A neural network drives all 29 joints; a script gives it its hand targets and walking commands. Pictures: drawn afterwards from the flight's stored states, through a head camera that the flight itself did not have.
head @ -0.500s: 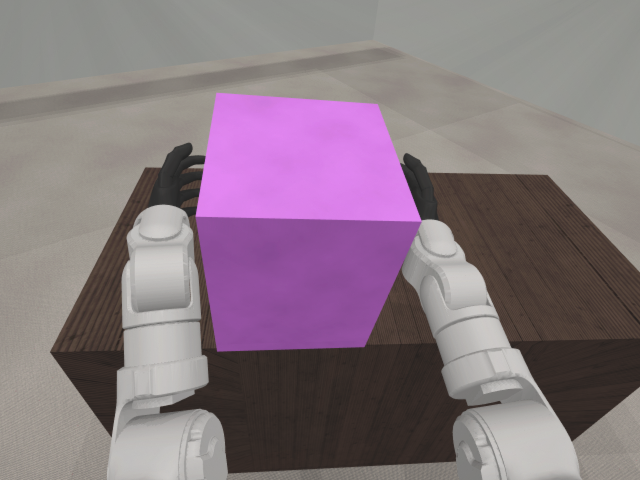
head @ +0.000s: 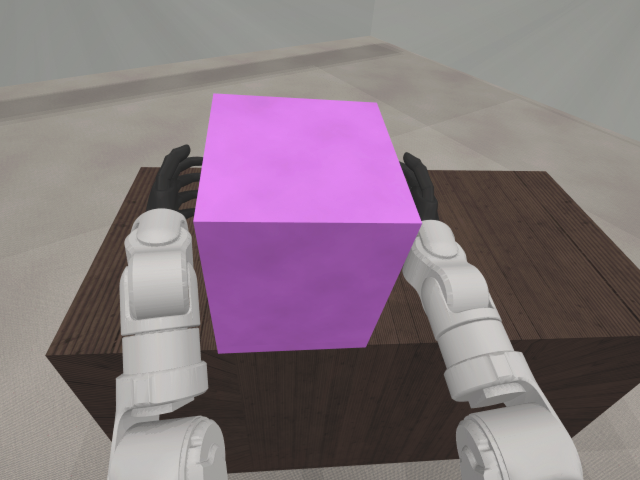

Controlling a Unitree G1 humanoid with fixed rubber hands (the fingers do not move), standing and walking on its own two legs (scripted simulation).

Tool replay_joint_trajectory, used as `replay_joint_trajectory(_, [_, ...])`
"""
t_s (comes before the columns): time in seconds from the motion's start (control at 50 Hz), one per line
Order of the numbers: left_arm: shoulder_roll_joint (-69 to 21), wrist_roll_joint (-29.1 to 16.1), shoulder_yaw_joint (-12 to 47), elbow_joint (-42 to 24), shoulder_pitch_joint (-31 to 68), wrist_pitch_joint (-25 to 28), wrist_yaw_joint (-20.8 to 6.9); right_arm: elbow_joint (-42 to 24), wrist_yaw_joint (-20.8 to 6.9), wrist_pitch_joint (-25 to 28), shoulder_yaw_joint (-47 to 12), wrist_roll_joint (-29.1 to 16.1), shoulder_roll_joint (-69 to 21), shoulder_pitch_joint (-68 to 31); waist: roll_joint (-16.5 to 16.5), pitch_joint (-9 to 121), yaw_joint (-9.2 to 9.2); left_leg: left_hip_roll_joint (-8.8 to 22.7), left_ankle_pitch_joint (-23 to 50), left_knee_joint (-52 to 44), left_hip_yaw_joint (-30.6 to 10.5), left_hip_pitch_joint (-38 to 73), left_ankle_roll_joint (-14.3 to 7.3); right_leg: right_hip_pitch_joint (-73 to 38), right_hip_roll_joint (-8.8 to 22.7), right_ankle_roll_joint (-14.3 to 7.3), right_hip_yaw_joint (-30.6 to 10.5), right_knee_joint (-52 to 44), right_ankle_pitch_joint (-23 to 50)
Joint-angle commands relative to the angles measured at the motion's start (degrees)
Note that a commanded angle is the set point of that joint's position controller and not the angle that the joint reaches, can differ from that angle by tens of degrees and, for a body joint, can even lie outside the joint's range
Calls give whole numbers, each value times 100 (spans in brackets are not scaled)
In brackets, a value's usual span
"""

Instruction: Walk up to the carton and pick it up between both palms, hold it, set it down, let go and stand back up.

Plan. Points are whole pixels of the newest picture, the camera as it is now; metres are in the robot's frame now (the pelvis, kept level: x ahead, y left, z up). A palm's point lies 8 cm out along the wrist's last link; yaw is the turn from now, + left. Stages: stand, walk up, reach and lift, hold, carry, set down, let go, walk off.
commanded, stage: hold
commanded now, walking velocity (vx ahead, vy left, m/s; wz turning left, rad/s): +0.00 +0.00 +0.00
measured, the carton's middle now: (295, 230) +0.39 +0.01 +0.15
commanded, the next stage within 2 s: none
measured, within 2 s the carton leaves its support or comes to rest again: neither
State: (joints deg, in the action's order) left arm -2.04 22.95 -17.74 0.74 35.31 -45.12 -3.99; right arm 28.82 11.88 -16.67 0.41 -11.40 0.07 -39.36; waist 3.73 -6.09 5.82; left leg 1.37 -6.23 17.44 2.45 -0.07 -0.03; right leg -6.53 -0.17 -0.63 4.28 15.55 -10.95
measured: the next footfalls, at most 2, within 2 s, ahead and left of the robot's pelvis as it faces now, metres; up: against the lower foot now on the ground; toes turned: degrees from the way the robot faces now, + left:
none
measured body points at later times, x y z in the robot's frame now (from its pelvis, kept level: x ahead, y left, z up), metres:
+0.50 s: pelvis +0.00 +0.00 +0.00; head -0.04 +0.02 +0.45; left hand +0.37 +0.16 +0.21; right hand +0.38 -0.13 +0.19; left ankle +0.05 +0.12 -0.75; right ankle -0.01 -0.11 -0.75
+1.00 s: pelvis +0.00 +0.00 +0.00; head -0.04 +0.03 +0.45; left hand +0.37 +0.16 +0.20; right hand +0.38 -0.13 +0.19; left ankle +0.05 +0.12 -0.75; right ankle -0.01 -0.11 -0.75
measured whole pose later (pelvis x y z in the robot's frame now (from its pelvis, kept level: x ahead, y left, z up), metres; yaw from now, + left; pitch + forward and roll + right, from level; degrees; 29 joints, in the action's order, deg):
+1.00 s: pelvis +0.00 +0.00 +0.00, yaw +0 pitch -11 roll +0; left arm -2.1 23.5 -17.6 0.9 35.9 -45.6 -3.9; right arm 30.0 11.4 -16.0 1.3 -10.8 -0.3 -39.7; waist 3.7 -6.1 5.5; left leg 1.2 -6.0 17.4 2.6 -0.4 -0.3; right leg -6.1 0.0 -0.5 4.2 15.7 -10.7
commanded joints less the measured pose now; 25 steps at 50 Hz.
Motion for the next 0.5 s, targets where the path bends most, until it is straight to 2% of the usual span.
replay_joint_trajectory(0.0, [-2750, -865, 2566, -379, 2975, 235, -717, -1445, -357, 257, -1972, -322, -2710, -3623, -493, 2071, 17, -216, 1037, 3, 135, 1281, 18, 527, -199, 354, 169, -244, 1122])
replay_joint_trajectory(0.08, [-2790, -876, 2569, -331, 2928, 246, -726, -1659, -342, 292, -2032, -312, -2746, -3772, -438, 2221, -15, -222, 1111, 39, 146, 1295, 10, 435, -215, 360, 176, -237, 1192])
replay_joint_trajectory(0.12, [-2773, -865, 2577, -358, 3083, 257, -713, -1443, -359, 256, -1920, -266, -2752, -3675, -482, 2065, 31, -199, 913, -30, 152, 1278, 14, 594, -207, 332, 171, -286, 984])
replay_joint_trajectory(0.22, [-2787, -884, 2539, -266, 3120, 276, -681, -1434, -401, 290, -1910, -221, -2789, -3789, -430, 2123, -30, -195, 769, -57, 135, 1198, -25, 588, -216, 341, 184, -283, 846])
replay_joint_trajectory(0.32, [-2797, -862, 2477, -71, 3196, 282, -700, -1349, -411, 326, -1755, -103, -2767, -3881, -468, 2108, 6, -191, 507, -116, 142, 1109, -61, 633, -177, 346, 172, -305, 671])
replay_joint_trajectory(0.38, [-2711, -778, 2299, 80, 3106, 276, -733, -1178, -400, 302, -1722, -36, -2776, -3815, -324, 1949, -34, -221, 452, -162, 188, 1037, -103, 580, -169, 379, 169, -339, 697])
replay_joint_trajectory(0.44, [-2756, -822, 2405, -117, 3115, 292, -735, -1313, -413, 343, -1817, -150, -2767, -3799, -448, 2182, -1, -231, 851, -31, 167, 1180, -39, 483, -184, 368, 175, -253, 1068])
replay_joint_trajectory(0.48, [-2774, -799, 2449, -109, 3140, 283, -735, -1256, -404, 331, -1794, -165, -2735, -3822, -532, 2159, 45, -219, 842, -17, 154, 1289, -10, 571, -193, 344, 190, -262, 975])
